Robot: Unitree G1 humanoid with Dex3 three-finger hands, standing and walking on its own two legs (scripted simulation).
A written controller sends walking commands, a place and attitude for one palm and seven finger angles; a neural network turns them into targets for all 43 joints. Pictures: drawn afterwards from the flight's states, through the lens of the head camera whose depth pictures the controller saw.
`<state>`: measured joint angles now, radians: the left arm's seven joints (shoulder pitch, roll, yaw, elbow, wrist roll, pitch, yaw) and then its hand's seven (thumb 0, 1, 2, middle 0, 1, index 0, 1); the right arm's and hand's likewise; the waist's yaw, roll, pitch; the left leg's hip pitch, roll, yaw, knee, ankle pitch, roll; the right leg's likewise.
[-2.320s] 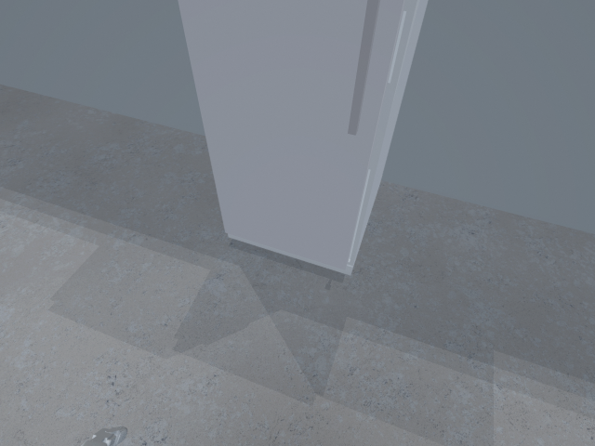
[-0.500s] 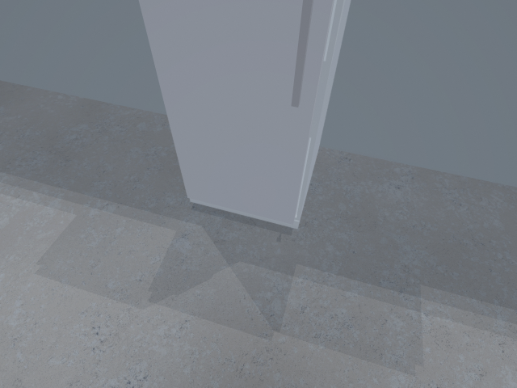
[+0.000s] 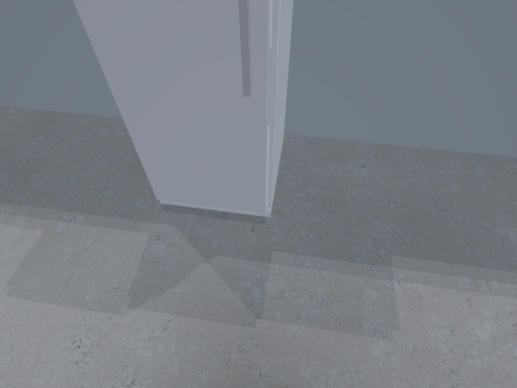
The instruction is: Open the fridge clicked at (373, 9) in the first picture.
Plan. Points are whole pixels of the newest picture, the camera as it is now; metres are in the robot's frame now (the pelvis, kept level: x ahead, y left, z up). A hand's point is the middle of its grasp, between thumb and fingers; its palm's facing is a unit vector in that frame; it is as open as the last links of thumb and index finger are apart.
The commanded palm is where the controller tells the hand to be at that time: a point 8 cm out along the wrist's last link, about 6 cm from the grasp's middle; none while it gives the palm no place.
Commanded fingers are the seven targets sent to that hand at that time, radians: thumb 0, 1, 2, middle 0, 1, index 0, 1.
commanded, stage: take the last steps up to it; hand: right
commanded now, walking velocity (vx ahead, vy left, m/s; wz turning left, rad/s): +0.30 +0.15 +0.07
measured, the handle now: (246, 33) +0.87 +0.11 +0.12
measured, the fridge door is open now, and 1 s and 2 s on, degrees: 0 0 0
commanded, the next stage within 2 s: come to a stop and stand still in 1.16 s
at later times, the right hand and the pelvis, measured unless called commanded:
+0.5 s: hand out of the picture -0.06 -0.09 -0.17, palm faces +0.14 +0.99 -0.09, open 7.4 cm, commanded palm none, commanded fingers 0.00 -0.90 -0.90 0.20 0.30 0.20 0.30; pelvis +0.08 +0.02 -0.01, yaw -1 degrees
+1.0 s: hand (337, 274) +0.39 -0.13 -0.18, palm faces -0.11 +0.98 -0.17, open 7.4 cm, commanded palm none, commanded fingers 0.00 -0.90 -0.90 0.20 0.30 0.20 0.30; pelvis +0.26 +0.05 -0.01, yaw +4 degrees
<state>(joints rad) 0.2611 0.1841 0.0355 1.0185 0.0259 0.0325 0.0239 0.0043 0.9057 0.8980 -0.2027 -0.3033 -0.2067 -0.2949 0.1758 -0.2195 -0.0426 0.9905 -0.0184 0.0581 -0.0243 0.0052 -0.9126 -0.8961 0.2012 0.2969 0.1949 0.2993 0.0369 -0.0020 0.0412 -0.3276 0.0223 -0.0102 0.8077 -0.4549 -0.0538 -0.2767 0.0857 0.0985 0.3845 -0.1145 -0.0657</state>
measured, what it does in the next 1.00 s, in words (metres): walks ahead: left foot, then right foot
